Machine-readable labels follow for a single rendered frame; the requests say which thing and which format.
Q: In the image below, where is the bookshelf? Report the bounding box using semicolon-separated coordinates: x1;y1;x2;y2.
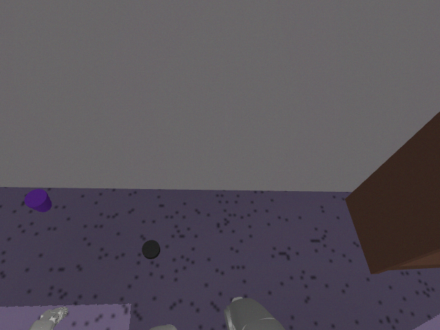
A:
345;112;440;274

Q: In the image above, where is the left robot hand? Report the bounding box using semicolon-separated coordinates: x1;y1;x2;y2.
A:
28;307;68;330

